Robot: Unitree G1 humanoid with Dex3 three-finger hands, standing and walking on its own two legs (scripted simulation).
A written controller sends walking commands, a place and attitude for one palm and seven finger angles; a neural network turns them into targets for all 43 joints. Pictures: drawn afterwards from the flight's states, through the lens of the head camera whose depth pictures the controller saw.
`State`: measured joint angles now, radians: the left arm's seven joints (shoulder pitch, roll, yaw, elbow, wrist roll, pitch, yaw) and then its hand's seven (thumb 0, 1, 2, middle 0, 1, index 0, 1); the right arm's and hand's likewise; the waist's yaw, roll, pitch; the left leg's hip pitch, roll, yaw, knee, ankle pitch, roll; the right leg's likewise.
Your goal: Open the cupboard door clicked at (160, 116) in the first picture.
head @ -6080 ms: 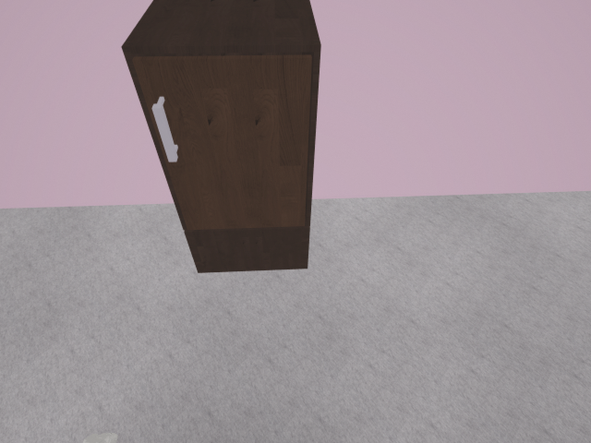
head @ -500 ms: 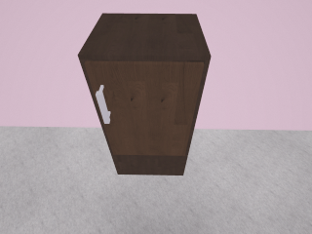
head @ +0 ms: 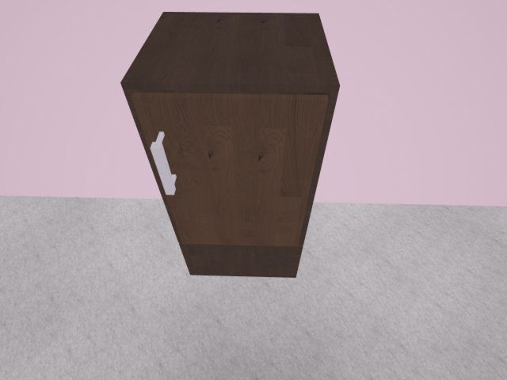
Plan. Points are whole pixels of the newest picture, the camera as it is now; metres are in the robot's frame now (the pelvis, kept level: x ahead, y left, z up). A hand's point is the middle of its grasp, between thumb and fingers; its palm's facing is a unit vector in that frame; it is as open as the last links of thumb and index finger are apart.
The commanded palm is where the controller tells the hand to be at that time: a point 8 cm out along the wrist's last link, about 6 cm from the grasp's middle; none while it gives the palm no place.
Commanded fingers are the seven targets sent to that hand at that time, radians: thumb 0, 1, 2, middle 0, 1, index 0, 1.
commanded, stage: come to a stop and stand still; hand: left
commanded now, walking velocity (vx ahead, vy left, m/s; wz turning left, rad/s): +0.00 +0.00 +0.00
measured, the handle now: (165, 164) +0.59 +0.25 -0.05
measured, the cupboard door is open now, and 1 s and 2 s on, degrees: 0 0 0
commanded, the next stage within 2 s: look again from close up in 0.34 s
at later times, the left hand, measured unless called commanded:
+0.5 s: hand out of the picture +0.02 +0.16 -0.18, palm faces +0.02 -0.98 -0.19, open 7.3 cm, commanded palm none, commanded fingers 0.00 0.90 0.90 -0.20 -0.30 -0.20 -0.30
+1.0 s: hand out of the picture +0.02 +0.16 -0.18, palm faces +0.03 -0.98 -0.18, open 7.3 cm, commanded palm none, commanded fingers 0.00 0.90 0.90 -0.20 -0.30 -0.20 -0.30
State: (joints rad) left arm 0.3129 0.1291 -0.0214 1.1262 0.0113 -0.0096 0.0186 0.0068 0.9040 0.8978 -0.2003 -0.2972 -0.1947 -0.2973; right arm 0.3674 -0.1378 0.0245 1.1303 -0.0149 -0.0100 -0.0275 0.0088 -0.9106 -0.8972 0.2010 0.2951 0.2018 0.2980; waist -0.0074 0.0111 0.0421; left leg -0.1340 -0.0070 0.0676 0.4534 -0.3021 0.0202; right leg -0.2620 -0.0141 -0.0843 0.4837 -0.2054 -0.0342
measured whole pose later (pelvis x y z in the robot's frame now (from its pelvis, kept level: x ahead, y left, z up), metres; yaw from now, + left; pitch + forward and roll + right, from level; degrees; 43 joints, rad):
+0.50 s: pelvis +0.02 -0.01 +0.00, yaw +0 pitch -1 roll +0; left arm 0.28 0.15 -0.01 1.12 0.02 -0.01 0.03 0.02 0.92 0.90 -0.20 -0.30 -0.19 -0.30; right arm 0.30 -0.12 0.01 1.13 -0.01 -0.02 -0.04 0.01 -0.92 -0.90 0.20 0.30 0.20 0.30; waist 0.00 0.01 0.04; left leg -0.09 0.01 0.06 0.44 -0.33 0.01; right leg -0.23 0.00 -0.09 0.49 -0.24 -0.04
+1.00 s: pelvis +0.03 -0.01 +0.00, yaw +0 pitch -1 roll +0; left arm 0.28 0.15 0.00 1.12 0.01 -0.01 0.03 0.01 0.92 0.90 -0.20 -0.30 -0.19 -0.30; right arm 0.31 -0.11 0.02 1.15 -0.01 -0.02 -0.04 0.01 -0.91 -0.90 0.20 0.30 0.20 0.30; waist 0.00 0.00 0.04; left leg -0.08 0.01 0.05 0.43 -0.34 0.00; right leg -0.22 0.00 -0.10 0.48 -0.25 -0.05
